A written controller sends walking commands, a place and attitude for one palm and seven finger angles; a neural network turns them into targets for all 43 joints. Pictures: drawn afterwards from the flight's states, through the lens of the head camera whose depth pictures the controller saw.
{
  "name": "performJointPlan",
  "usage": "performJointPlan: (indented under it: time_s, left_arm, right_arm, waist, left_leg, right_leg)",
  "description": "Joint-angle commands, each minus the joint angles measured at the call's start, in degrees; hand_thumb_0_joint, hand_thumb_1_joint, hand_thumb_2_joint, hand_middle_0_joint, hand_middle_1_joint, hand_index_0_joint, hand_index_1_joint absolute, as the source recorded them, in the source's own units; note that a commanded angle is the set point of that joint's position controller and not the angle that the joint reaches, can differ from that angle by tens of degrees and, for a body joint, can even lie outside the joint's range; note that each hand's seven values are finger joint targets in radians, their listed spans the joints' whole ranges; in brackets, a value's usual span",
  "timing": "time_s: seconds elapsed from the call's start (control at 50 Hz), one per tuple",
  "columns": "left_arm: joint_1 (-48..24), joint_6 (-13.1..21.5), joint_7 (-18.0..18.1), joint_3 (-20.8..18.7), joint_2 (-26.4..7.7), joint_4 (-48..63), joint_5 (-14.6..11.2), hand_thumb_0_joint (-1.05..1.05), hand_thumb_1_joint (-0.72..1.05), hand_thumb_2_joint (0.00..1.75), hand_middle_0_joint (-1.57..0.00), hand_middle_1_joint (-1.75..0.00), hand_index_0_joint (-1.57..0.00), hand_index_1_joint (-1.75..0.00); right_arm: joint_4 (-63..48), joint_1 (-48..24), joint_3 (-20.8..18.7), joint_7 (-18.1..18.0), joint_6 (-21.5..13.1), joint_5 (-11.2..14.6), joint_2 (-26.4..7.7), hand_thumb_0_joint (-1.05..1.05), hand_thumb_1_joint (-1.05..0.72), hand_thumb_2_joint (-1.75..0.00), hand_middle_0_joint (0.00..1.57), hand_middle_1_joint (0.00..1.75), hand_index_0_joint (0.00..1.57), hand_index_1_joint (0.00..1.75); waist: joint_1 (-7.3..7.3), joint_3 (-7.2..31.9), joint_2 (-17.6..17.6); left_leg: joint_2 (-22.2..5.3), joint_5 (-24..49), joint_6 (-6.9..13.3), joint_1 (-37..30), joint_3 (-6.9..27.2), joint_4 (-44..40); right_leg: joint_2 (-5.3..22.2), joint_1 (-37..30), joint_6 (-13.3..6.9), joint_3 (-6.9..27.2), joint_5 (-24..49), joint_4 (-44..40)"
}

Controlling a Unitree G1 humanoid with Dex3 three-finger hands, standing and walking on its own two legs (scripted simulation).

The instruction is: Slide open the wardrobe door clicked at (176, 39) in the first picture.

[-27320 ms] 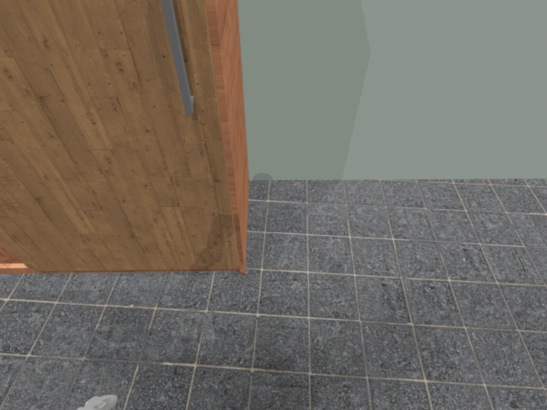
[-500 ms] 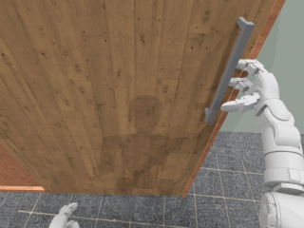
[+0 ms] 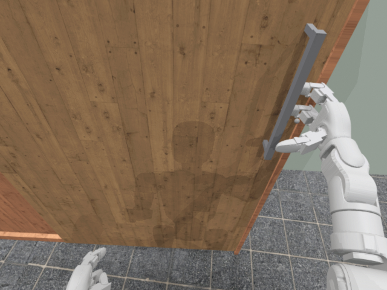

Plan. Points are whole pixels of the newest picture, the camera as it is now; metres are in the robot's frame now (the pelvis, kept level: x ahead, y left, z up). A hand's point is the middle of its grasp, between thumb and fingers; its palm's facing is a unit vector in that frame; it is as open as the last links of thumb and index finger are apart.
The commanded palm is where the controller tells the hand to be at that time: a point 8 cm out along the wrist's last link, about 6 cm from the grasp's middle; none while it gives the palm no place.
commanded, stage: slide the fingers in behind the handle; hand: right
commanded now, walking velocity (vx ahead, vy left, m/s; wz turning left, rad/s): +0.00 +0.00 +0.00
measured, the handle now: (285, 103) +0.45 -0.14 +0.20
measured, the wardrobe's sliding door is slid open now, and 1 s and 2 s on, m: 0.00 0.00 0.00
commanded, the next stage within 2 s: grip the handle and tug to test in 1.22 s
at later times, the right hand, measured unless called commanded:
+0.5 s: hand (284, 120) +0.39 -0.13 +0.19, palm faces -0.02 +1.00 +0.00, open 14.0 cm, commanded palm +0.37 -0.18 +0.20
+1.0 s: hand (277, 120) +0.40 -0.12 +0.19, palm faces -0.02 +1.00 +0.00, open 14.0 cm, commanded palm +0.37 -0.17 +0.20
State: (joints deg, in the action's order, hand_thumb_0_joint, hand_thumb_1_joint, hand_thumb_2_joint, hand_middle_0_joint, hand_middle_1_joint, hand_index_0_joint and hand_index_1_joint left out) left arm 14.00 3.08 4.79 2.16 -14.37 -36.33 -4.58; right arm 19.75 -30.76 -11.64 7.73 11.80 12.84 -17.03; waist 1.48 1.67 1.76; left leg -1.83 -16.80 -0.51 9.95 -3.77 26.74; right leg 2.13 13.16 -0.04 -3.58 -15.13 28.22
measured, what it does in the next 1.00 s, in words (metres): stands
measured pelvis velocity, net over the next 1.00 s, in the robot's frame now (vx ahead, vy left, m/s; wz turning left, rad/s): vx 0.01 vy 0.02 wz -0.01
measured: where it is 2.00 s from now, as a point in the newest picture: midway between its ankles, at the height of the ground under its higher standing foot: outside the picture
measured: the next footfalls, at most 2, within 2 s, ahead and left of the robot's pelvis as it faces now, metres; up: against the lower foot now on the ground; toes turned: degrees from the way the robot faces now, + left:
none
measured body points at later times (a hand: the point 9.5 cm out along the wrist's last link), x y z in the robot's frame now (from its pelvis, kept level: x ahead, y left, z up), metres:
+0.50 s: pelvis +0.01 +0.00 +0.00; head +0.00 +0.02 +0.45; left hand +0.18 +0.24 -0.09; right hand +0.39 -0.18 +0.20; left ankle -0.03 +0.12 -0.74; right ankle +0.00 -0.12 -0.74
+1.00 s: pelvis +0.01 +0.02 +0.00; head -0.01 +0.03 +0.45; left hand +0.16 +0.26 -0.10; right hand +0.39 -0.17 +0.19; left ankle -0.03 +0.12 -0.74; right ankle +0.00 -0.12 -0.74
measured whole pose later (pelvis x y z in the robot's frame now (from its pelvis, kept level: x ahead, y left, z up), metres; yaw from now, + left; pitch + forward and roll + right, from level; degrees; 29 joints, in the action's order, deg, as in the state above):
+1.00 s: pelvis +0.01 +0.02 +0.00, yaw -1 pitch +0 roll +0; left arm 12.5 -0.7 4.5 2.1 -14.5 -36.5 -4.0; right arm 16.1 -29.7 -8.8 3.6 16.3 12.6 -14.0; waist 1.6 2.2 2.2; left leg -1.1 -17.8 0.5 8.9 -4.6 27.1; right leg 2.8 12.0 1.0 -2.6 -15.3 27.7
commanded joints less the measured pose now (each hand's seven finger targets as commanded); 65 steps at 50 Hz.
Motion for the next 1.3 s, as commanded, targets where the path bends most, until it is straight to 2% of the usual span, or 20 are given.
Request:
performJointPlan:
  time_s: [0.0,0.12,0.24,0.36,0.42,0.48,0.52,0.56,0.6,0.64,0.78,0.82,0.86,0.94,0.96,0.98,1.0,1.1,1.22,1.28]
  left_arm:
    - [-6.8,2.3,0.0,-2.6,-7.2,9.1,0.0,0.00,0.90,0.90,-0.20,-0.30,-0.20,-0.30]
    - [-7.8,1.6,0.0,-2.5,-7.0,9.4,0.1,0.00,0.90,0.90,-0.20,-0.30,-0.20,-0.30]
    - [-8.7,1.0,0.2,-2.1,-6.5,9.2,0.2,0.00,0.90,0.90,-0.20,-0.30,-0.20,-0.30]
    - [-8.7,0.1,-0.1,-2.2,-6.7,9.2,0.8,0.00,0.90,0.90,-0.20,-0.30,-0.20,-0.30]
    - [-9.4,-0.1,-0.4,-2.2,-6.2,9.8,0.6,0.00,0.90,0.90,-0.20,-0.30,-0.20,-0.30]
    - [-9.5,-0.3,-0.5,-2.2,-6.2,9.8,0.5,0.00,0.90,0.90,-0.20,-0.30,-0.20,-0.30]
    - [-9.5,-0.3,-0.3,-2.2,-6.3,9.7,0.6,0.00,0.90,0.90,-0.20,-0.30,-0.20,-0.30]
    - [-9.4,-0.9,-0.1,-2.2,-6.8,9.1,0.6,0.00,0.90,0.90,-0.20,-0.30,-0.20,-0.30]
    - [-9.6,-1.0,-0.1,-2.0,-6.3,9.2,0.5,0.00,0.90,0.90,-0.20,-0.30,-0.20,-0.30]
    - [-9.6,-1.0,-0.2,-1.9,-6.3,9.3,0.7,0.00,0.90,0.90,-0.20,-0.30,-0.20,-0.30]
    - [-8.7,-1.2,-0.1,-2.2,-6.6,8.8,0.7,0.00,0.90,0.90,-0.20,-0.30,-0.20,-0.30]
    - [-8.9,-1.1,-0.1,-2.3,-6.4,9.2,0.6,0.00,0.90,0.90,-0.20,-0.30,-0.20,-0.30]
    - [-8.7,-1.1,-0.1,-2.3,-6.7,8.9,0.6,0.00,0.90,0.90,-0.20,-0.30,-0.20,-0.30]
    - [-8.7,-1.0,-0.1,-2.3,-6.5,9.0,0.5,0.00,0.90,0.90,-0.20,-0.30,-0.20,-0.30]
    - [-8.6,-1.0,-0.1,-2.4,-6.7,8.8,0.4,0.00,0.90,0.90,-0.20,-0.30,-0.20,-0.30]
    - [-8.4,-1.0,-0.1,-2.4,-6.7,8.7,0.5,0.00,0.90,0.90,-0.20,-0.30,-0.20,-0.30]
    - [-8.7,-0.9,-0.1,-2.3,-6.4,9.2,0.4,0.00,0.90,0.90,-0.20,-0.30,-0.20,-0.30]
    - [-8.5,-0.9,-0.1,-2.4,-6.6,8.9,0.5,0.00,0.90,0.90,-0.20,-0.30,-0.20,-0.30]
    - [-9.3,-0.6,-0.7,-2.4,-6.2,9.9,0.5,0.00,0.90,0.90,-0.20,-0.30,-0.20,-0.30]
    - [-9.3,-1.2,-0.5,-2.3,-6.5,9.2,0.4,0.00,0.90,0.90,-0.20,-0.30,-0.20,-0.30]
  right_arm:
    - [-14.3,-23.7,-2.6,-0.5,-2.1,0.6,-9.4,0.00,0.50,-0.30,0.30,1.20,0.30,1.20]
    - [-17.0,-22.1,-2.2,-1.2,0.1,0.9,-8.2,0.00,0.50,-0.30,0.30,1.20,0.30,1.20]
    - [-19.7,-26.3,1.2,-2.5,0.5,0.1,-5.3,0.00,0.50,-0.30,0.30,1.20,0.30,1.20]
    - [-19.0,-21.8,-2.1,-3.6,0.8,0.1,-7.7,0.00,0.50,-0.30,0.30,1.20,0.30,1.20]
    - [-20.5,-22.3,0.9,-3.7,1.2,0.0,-4.0,0.00,0.50,-0.30,0.30,1.20,0.30,1.20]
    - [-21.7,-22.2,1.7,-3.8,1.1,0.0,-3.3,0.00,0.50,-0.30,0.30,1.20,0.30,1.20]
    - [-21.0,-21.9,0.6,-4.1,1.4,0.0,-4.6,0.00,0.50,-0.30,0.30,1.20,0.30,1.20]
    - [-18.6,-20.7,-1.1,-4.2,1.9,0.2,-6.2,0.00,0.50,-0.30,0.30,1.20,0.30,1.20]
    - [-19.2,-24.5,0.7,-4.4,2.1,-0.1,-4.6,0.00,0.50,-0.30,0.30,1.20,0.30,1.20]
    - [-19.7,-24.5,0.1,-4.8,2.0,-0.5,-5.5,0.00,0.50,-0.30,0.30,1.20,0.30,1.20]
    - [-16.8,-24.4,-1.3,-4.8,1.0,-0.4,-7.0,0.00,0.50,-0.30,0.30,1.20,0.30,1.20]
    - [-17.5,-25.1,-0.1,-4.3,0.7,-0.2,-5.6,0.00,0.50,-0.30,0.30,1.20,0.30,1.20]
    - [-16.2,-23.1,-1.9,-4.2,0.4,0.0,-7.5,0.00,0.50,-0.30,0.30,1.20,0.30,1.20]
    - [-16.8,-25.5,-0.1,-3.7,-0.1,-0.1,-6.2,0.00,0.50,-0.30,0.30,1.20,0.30,1.20]
    - [-16.2,-25.0,0.6,-3.7,-0.2,0.0,-5.5,0.00,0.50,-0.30,0.30,1.20,0.30,1.20]
    - [-16.8,-26.0,-0.9,-3.8,-0.5,-0.2,-7.6,0.00,0.50,-0.30,0.30,1.20,0.30,1.20]
    - [-17.7,-25.8,0.6,-3.7,-0.6,-0.4,-5.9,0.00,0.50,-0.30,0.30,1.20,0.30,1.20]
    - [-16.9,-25.6,-0.4,-3.7,-0.4,-0.1,-6.6,0.00,0.50,-0.30,0.30,1.20,0.30,1.20]
    - [-20.1,-22.1,1.5,-4.0,-0.6,-0.3,-3.8,0.00,0.50,-0.30,0.30,1.20,0.30,1.20]
    - [-18.2,-23.5,1.4,-4.3,0.3,-0.3,-4.4,0.00,0.50,-0.30,0.30,1.20,0.30,1.20]
  waist:
    - [-0.41,15.4,-0.6]
    - [-0.29,15.3,-3.2]
    - [0.57,14.9,-0.2]
    - [-0.92,18.5,-2.5]
    - [-0.31,17.4,-2.0]
    - [-0.12,16.2,-2.2]
    - [-0.33,15.8,-2.5]
    - [-0.50,14.4,-5.6]
    - [0.14,13.9,-3.6]
    - [-0.22,14.5,-2.1]
    - [-0.05,15.1,-3.8]
    - [0.24,15.6,-3.9]
    - [-0.33,15.3,-3.7]
    - [0.26,14.8,-2.4]
    - [0.45,14.3,-3.8]
    - [0.19,14.9,-2.6]
    - [0.16,15.4,-1.5]
    - [0.17,15.1,-2.9]
    - [-0.49,16.7,-2.2]
    - [0.03,13.3,-3.7]
  left_leg:
    - [1.6,20.0,1.7,0.5,0.2,-2.5]
    - [1.6,21.8,1.5,0.2,-0.1,-2.2]
    - [1.5,20.2,1.8,2.0,0.0,-1.9]
    - [1.4,25.1,1.9,-2.1,0.1,-1.0]
    - [1.4,25.5,1.6,-1.2,0.0,-1.1]
    - [1.5,24.6,1.6,-0.6,-0.1,-1.4]
    - [1.5,23.7,1.7,-0.6,0.0,-1.5]
    - [1.6,23.0,1.5,-1.1,0.1,-2.1]
    - [1.5,21.3,1.4,0.2,0.3,-2.2]
    - [1.4,21.1,1.6,-0.2,0.5,-2.1]
    - [1.4,22.2,1.3,-1.5,0.8,-2.5]
    - [1.5,22.4,1.1,-1.4,0.8,-2.5]
    - [1.4,22.2,1.2,-2.0,1.0,-2.8]
    - [1.5,20.8,1.2,-0.8,1.0,-3.0]
    - [1.6,20.7,1.2,-0.8,0.9,-3.3]
    - [1.6,20.6,1.3,-1.0,1.0,-3.1]
    - [1.6,20.8,1.4,-1.0,0.9,-2.9]
    - [1.7,21.4,1.2,-1.2,0.9,-3.1]
    - [1.8,23.1,1.5,-1.9,0.4,-2.3]
    - [1.9,20.2,1.3,-0.3,0.5,-3.2]
  right_leg:
    - [-0.9,-10.9,-2.1,3.5,17.6,-2.1]
    - [-1.0,-10.7,-2.2,3.3,18.4,-1.6]
    - [-1.1,-12.0,-2.1,3.9,18.4,-1.3]
    - [-1.2,-11.9,-2.1,3.5,22.2,-0.8]
    - [-1.3,-11.9,-2.1,2.9,21.8,-0.6]
    - [-1.1,-11.8,-2.2,3.2,21.2,-0.8]
    - [-1.3,-11.1,-2.2,3.3,19.8,-0.8]
    - [-1.4,-9.6,-2.5,3.1,18.5,-1.1]
    - [-1.6,-9.9,-2.5,2.9,17.0,-1.4]
    - [-1.7,-10.2,-2.4,3.0,17.1,-1.5]
    - [-1.7,-9.5,-2.7,2.6,17.0,-1.5]
    - [-1.9,-9.9,-2.7,2.4,16.8,-1.4]
    - [-1.8,-9.3,-2.8,2.5,16.5,-1.4]
    - [-1.9,-9.8,-2.7,2.4,15.5,-1.7]
    - [-1.8,-9.7,-2.9,2.5,15.5,-1.6]
    - [-1.8,-10.0,-2.8,2.6,15.5,-1.8]
    - [-1.9,-10.5,-2.7,2.5,16.0,-1.8]
    - [-1.8,-10.3,-2.7,2.5,16.3,-1.9]
    - [-1.7,-11.6,-2.4,2.5,18.6,-1.7]
    - [-1.5,-10.0,-2.5,2.6,15.7,-2.3]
